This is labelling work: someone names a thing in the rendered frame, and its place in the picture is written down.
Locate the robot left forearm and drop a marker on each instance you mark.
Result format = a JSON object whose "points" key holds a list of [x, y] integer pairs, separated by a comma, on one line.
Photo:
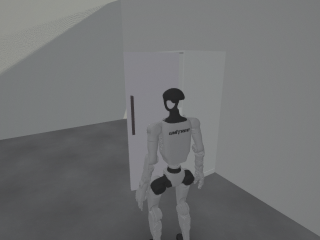
{"points": [[146, 174]]}

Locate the robot right shin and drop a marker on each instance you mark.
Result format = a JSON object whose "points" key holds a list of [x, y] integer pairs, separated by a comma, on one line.
{"points": [[184, 223]]}

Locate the right robot hand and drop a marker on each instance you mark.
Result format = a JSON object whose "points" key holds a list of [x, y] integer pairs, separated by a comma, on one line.
{"points": [[198, 176]]}

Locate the handle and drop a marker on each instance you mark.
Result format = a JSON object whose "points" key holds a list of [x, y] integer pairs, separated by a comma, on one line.
{"points": [[132, 114]]}

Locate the left robot hand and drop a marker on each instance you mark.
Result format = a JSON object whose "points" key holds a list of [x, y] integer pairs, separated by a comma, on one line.
{"points": [[140, 197]]}

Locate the robot right forearm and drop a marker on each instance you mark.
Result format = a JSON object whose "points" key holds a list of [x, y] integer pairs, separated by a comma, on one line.
{"points": [[199, 161]]}

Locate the left robot upper arm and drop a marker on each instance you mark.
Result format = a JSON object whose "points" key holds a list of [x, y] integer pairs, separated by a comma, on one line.
{"points": [[153, 131]]}

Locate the fridge door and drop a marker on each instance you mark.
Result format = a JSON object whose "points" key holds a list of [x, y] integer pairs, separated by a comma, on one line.
{"points": [[147, 76]]}

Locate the left robot thigh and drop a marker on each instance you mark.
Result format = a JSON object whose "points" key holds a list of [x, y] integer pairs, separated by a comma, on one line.
{"points": [[157, 186]]}

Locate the right robot upper arm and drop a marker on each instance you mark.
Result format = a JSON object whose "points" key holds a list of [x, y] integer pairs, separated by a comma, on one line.
{"points": [[196, 135]]}

